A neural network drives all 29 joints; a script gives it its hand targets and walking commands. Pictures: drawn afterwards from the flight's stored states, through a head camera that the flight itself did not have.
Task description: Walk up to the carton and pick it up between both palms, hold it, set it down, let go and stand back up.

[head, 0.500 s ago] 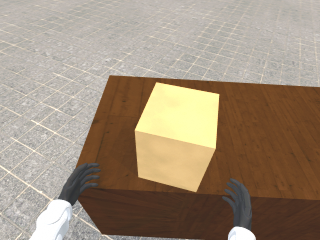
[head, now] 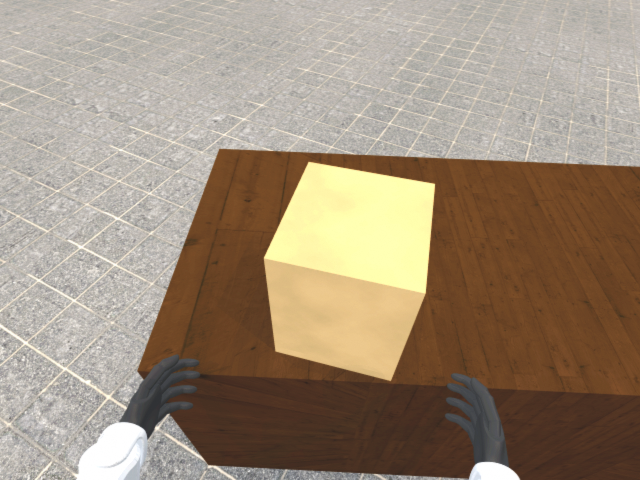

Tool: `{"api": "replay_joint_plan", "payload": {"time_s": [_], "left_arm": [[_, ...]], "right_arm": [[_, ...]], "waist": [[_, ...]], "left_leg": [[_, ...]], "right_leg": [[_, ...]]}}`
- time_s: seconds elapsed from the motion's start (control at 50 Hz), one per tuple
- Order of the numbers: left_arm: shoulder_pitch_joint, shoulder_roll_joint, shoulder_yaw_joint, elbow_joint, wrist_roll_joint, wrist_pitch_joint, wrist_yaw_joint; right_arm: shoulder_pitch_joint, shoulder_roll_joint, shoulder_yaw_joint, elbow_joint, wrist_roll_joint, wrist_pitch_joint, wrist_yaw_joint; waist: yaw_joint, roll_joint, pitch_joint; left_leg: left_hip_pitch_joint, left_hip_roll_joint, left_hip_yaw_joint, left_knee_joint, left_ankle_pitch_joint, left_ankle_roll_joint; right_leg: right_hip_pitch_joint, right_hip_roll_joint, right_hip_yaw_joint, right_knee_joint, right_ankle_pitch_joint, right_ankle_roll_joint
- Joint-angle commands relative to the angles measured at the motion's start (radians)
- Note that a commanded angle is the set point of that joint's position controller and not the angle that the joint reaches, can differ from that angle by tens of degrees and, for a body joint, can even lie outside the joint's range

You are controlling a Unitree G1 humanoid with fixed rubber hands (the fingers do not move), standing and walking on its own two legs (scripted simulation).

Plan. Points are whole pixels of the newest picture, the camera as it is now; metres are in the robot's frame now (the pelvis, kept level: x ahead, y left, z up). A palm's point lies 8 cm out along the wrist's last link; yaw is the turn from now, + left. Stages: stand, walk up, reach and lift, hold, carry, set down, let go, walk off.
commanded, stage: set down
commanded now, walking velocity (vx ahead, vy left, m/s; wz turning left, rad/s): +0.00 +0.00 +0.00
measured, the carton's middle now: (350, 272) +0.44 -0.03 -0.02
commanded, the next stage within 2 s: let go in 0.86 s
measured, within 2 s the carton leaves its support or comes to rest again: neither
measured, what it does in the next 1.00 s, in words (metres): stands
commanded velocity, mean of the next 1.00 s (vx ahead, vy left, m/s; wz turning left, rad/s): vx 0.00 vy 0.00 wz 0.00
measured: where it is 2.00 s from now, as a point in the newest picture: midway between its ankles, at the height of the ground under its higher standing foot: outside the picture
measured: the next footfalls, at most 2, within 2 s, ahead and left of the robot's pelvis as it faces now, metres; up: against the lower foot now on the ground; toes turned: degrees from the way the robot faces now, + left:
none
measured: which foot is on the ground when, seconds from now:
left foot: down 0.00-1.00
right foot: down 0.00-1.00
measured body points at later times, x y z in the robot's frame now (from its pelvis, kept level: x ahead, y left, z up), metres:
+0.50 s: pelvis +0.01 -0.01 +0.00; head +0.01 -0.01 +0.45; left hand +0.18 +0.23 -0.07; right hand +0.18 -0.23 -0.07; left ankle -0.03 +0.14 -0.74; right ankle +0.03 -0.15 -0.74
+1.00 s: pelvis +0.01 -0.01 +0.00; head +0.01 -0.01 +0.45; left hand +0.18 +0.21 -0.08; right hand +0.17 -0.25 -0.08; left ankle -0.03 +0.14 -0.74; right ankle +0.03 -0.15 -0.74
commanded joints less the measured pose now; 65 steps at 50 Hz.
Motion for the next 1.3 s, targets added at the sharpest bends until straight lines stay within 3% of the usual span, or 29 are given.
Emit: {"api": "replay_joint_plan", "payload": {"time_s": [0.0,0.04,0.06,0.08,0.14,0.18,0.26,0.28,0.32,0.42,0.44,0.46,0.48,0.5,0.54,0.58,0.66,0.7,0.74,0.76,0.8,0.82,0.84,0.88,0.94,1.1,1.12,1.22,1.28], "left_arm": [[-0.109,0.115,0.051,-0.192,-0.005,-0.036,0.015],[-0.05,0.108,0.066,-0.074,0.035,0.003,0.016],[-0.062,0.103,0.07,-0.139,0.032,-0.004,0.019],[-0.025,0.085,0.077,-0.072,0.045,0.013,0.011],[-0.003,0.084,0.085,-0.133,0.027,0.001,0.021],[-0.026,0.094,0.08,-0.095,0.039,0.006,0.019],[0.006,0.098,0.097,-0.086,0.05,0.046,0.02],[0.022,0.103,0.101,-0.084,0.057,0.048,0.016],[0.02,0.094,0.103,-0.166,0.048,0.031,0.024],[0.065,0.045,0.074,-0.105,0.088,0.09,0.044],[0.048,0.05,0.076,-0.178,0.069,0.075,0.056],[0.054,0.042,0.064,-0.087,0.093,0.106,0.06],[0.032,0.046,0.066,-0.199,0.081,0.084,0.065],[0.028,0.037,0.054,-0.09,0.104,0.119,0.067],[0.02,0.039,0.054,-0.163,0.097,0.101,0.089],[0.033,0.034,0.052,-0.16,0.095,0.114,0.102],[0.033,-0.004,0.044,-0.102,0.107,0.17,0.106],[0.026,-0.002,0.048,-0.093,0.118,0.181,0.113],[0.014,-0.005,0.053,-0.174,0.113,0.165,0.122],[0.03,-0.019,0.041,-0.109,0.134,0.189,0.124],[0.017,-0.004,0.045,-0.164,0.119,0.189,0.126],[0.036,-0.014,0.038,-0.068,0.145,0.215,0.124],[0.04,-0.002,0.065,-0.126,0.138,0.213,0.122],[0.03,-0.015,0.047,-0.143,0.133,0.205,0.133],[0.03,0.005,0.061,-0.131,0.137,0.188,0.139],[0.03,-0.032,0.047,-0.088,0.144,0.237,0.131],[0.031,-0.032,0.047,-0.123,0.139,0.23,0.137],[0.021,-0.025,0.042,-0.113,0.144,0.22,0.144],[0.022,-0.001,0.051,-0.129,0.14,0.215,0.147]], "right_arm": [[-0.052,-0.057,-0.026,-0.157,-0.005,-0.031,0.012],[-0.031,-0.06,0.015,-0.038,-0.025,-0.009,0.02],[-0.034,-0.076,-0.012,-0.063,-0.011,-0.013,0.023],[-0.023,-0.077,-0.01,-0.031,-0.017,-0.004,0.022],[-0.01,-0.09,0.004,-0.087,0.007,-0.033,0.025],[-0.022,-0.089,-0.016,-0.075,-0.006,-0.033,0.023],[0.004,-0.095,-0.011,-0.064,-0.022,0.001,0.032],[0.021,-0.099,-0.008,-0.052,-0.031,0.006,0.031],[0.014,-0.093,-0.002,-0.104,-0.02,-0.011,0.038],[0.006,-0.138,-0.005,0.011,-0.031,0.02,0.069],[0.008,-0.129,-0.014,-0.056,-0.023,0.01,0.074],[-0.013,-0.148,-0.012,0.037,-0.042,0.03,0.079],[0.009,-0.143,-0.037,-0.051,-0.029,0.019,0.084],[-0.018,-0.155,-0.037,0.039,-0.054,0.04,0.09],[-0.011,-0.165,-0.054,-0.008,-0.054,0.037,0.108],[-0.009,-0.154,-0.051,-0.033,-0.062,0.044,0.116],[-0.015,-0.185,-0.083,0.032,-0.086,0.086,0.132],[-0.021,-0.181,-0.076,0.035,-0.092,0.102,0.139],[-0.016,-0.179,-0.074,-0.045,-0.071,0.081,0.134],[-0.032,-0.186,-0.07,0.021,-0.089,0.095,0.139],[-0.022,-0.18,-0.081,-0.031,-0.084,0.098,0.141],[-0.009,-0.198,-0.074,0.066,-0.108,0.12,0.14],[-0.015,-0.17,-0.085,-0.009,-0.104,0.118,0.14],[-0.017,-0.179,-0.075,-0.012,-0.089,0.113,0.144],[-0.008,-0.177,-0.082,-0.012,-0.09,0.106,0.147],[-0.005,-0.196,-0.082,0.014,-0.09,0.138,0.15],[0.002,-0.194,-0.073,-0.005,-0.081,0.133,0.152],[-0.004,-0.182,-0.073,-0.029,-0.101,0.124,0.154],[0.021,-0.179,-0.08,-0.01,-0.089,0.125,0.156]], "waist": [[-0.003,0.041,-0.149],[0.002,0.053,-0.088],[0.003,0.053,-0.1],[-0.013,0.015,-0.081],[0.005,0.009,-0.131],[-0.021,-0.028,-0.129],[0.008,-0.06,-0.081],[-0.017,-0.063,-0.072],[-0.007,-0.013,-0.113],[0.009,0.037,-0.081],[0.024,0.027,-0.115],[0.024,0.037,-0.061],[-0.002,-0.004,-0.097],[0.013,0.023,-0.035],[0.013,0.027,-0.068],[0.03,0.026,-0.07],[0.003,0.031,-0.032],[0.017,0.029,-0.01],[0.026,-0.002,-0.057],[0.021,0.031,-0.055],[0.011,-0.006,-0.071],[0.007,0.012,-0.024],[0.014,-0.032,-0.066],[0.021,0.0,-0.052],[0.015,-0.035,-0.11],[0.005,-0.009,-0.034],[0.02,-0.003,-0.026],[0.018,-0.055,-0.083],[0.013,-0.031,-0.107]], "left_leg": [[-0.179,-0.071,0.054,-0.096,0.229,-0.017],[-0.151,-0.08,0.073,-0.091,0.241,-0.016],[-0.161,-0.071,0.056,-0.107,0.277,-0.009],[-0.136,-0.09,0.075,-0.095,0.301,-0.013],[-0.095,-0.094,0.073,-0.077,0.388,-0.018],[-0.135,-0.102,0.08,-0.076,0.327,-0.016],[-0.162,-0.106,0.097,-0.1,0.275,0.008],[-0.155,-0.112,0.096,-0.105,0.276,0.001],[-0.151,-0.104,0.098,-0.106,0.314,-0.007],[-0.095,-0.099,0.096,-0.121,0.315,-0.02],[-0.097,-0.086,0.088,-0.123,0.322,-0.017],[-0.096,-0.085,0.085,-0.129,0.29,-0.011],[-0.111,-0.08,0.091,-0.132,0.26,-0.013],[-0.131,-0.079,0.091,-0.143,0.223,-0.015],[-0.182,-0.067,0.091,-0.154,0.161,-0.001],[-0.164,-0.064,0.094,-0.15,0.223,0.002],[-0.183,-0.056,0.092,-0.173,0.178,-0.008],[-0.179,-0.059,0.102,-0.17,0.2,-0.006],[-0.139,-0.062,0.096,-0.143,0.277,-0.007],[-0.125,-0.067,0.105,-0.134,0.298,-0.017],[-0.133,-0.07,0.103,-0.133,0.263,-0.016],[-0.137,-0.073,0.107,-0.148,0.248,-0.017],[-0.118,-0.085,0.123,-0.138,0.246,-0.019],[-0.139,-0.079,0.116,-0.142,0.247,-0.009],[-0.115,-0.081,0.12,-0.126,0.265,-0.012],[-0.104,-0.081,0.107,-0.146,0.249,-0.01],[-0.115,-0.076,0.109,-0.149,0.254,-0.008],[-0.105,-0.08,0.123,-0.129,0.253,-0.003],[-0.095,-0.073,0.118,-0.121,0.283,-0.01]], "right_leg": [[0.149,0.073,-0.01,-0.011,0.036,-0.043],[0.128,0.071,0.001,-0.036,0.022,-0.044],[0.159,0.083,-0.007,-0.026,0.049,-0.048],[0.14,0.071,-0.004,-0.04,0.075,-0.044],[0.147,0.075,0.004,-0.039,0.136,-0.048],[0.163,0.079,-0.008,-0.031,0.142,-0.045],[0.178,0.056,0.003,-0.037,0.172,-0.031],[0.177,0.059,0.015,-0.039,0.176,-0.029],[0.195,0.066,0.02,-0.033,0.192,-0.034],[0.135,0.07,0.015,-0.056,0.097,-0.051],[0.127,0.076,0.0,-0.051,0.092,-0.049],[0.106,0.071,0.007,-0.061,0.047,-0.051],[0.138,0.081,-0.008,-0.053,0.057,-0.05],[0.127,0.074,0.0,-0.049,0.02,-0.05],[0.156,0.079,-0.003,-0.025,-0.001,-0.056],[0.154,0.08,-0.001,-0.024,0.034,-0.054],[0.157,0.093,-0.009,-0.011,0.017,-0.05],[0.158,0.086,-0.005,-0.031,0.025,-0.059],[0.159,0.087,-0.009,-0.03,0.074,-0.059],[0.138,0.078,0.0,-0.033,0.075,-0.063],[0.152,0.085,-0.005,-0.021,0.072,-0.058],[0.146,0.083,0.004,-0.037,0.065,-0.06],[0.148,0.077,-0.003,-0.032,0.068,-0.05],[0.137,0.069,0.01,-0.029,0.074,-0.054],[0.151,0.072,0.004,-0.014,0.118,-0.047],[0.121,0.067,-0.005,-0.032,0.089,-0.047],[0.121,0.07,0.002,-0.033,0.092,-0.05],[0.125,0.071,0.008,-0.025,0.108,-0.045],[0.135,0.069,0.009,-0.018,0.137,-0.044]]}}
